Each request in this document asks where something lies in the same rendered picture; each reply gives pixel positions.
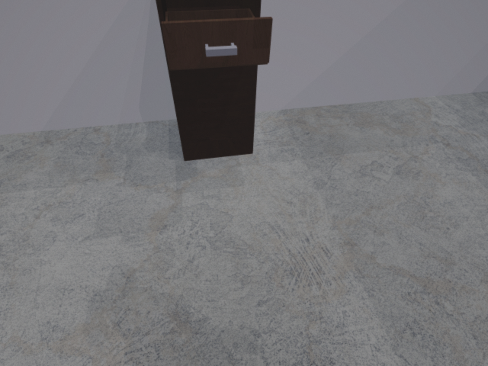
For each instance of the cabinet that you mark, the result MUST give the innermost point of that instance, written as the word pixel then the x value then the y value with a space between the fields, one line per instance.
pixel 215 107

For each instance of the drawer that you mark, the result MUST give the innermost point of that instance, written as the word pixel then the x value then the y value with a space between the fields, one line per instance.
pixel 186 33

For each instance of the handle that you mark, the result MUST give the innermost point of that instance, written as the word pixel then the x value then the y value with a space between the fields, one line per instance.
pixel 221 51

